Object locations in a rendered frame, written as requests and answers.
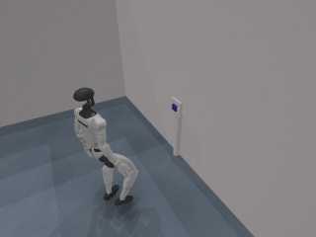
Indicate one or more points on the robot left hand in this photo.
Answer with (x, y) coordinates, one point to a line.
(87, 150)

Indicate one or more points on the panel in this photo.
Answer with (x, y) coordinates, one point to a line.
(178, 125)

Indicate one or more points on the robot left shin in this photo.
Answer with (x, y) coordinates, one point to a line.
(108, 179)

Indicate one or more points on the button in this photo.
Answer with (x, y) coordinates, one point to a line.
(174, 107)

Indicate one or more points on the left robot upper arm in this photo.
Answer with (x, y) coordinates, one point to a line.
(77, 127)

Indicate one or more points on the robot right hand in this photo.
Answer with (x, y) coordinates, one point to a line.
(123, 168)

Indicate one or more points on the robot head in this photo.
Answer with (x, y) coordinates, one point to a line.
(85, 94)

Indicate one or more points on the right robot upper arm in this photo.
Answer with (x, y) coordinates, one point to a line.
(100, 125)

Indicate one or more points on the right robot forearm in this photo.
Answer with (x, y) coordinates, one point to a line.
(108, 152)

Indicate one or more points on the left robot forearm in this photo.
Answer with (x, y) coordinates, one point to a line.
(83, 139)

